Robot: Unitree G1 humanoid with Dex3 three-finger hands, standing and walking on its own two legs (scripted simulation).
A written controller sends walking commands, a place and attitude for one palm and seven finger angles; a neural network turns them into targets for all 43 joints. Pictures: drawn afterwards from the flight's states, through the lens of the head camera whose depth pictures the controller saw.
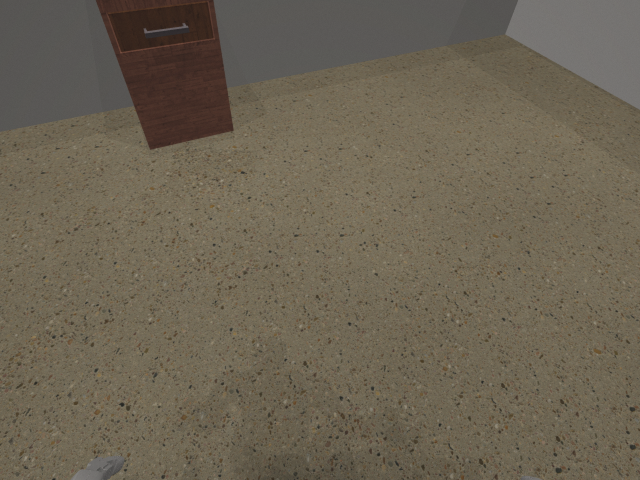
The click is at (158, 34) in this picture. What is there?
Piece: drawer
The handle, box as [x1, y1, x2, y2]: [144, 23, 189, 38]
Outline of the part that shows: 189,31 188,27 184,23 182,23 183,25 181,27 147,31 144,28 146,38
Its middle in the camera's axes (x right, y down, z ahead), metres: -0.64 -0.86 +1.59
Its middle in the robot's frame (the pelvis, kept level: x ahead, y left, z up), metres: +1.72 +0.71 -0.21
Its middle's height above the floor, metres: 0.56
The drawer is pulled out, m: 0.00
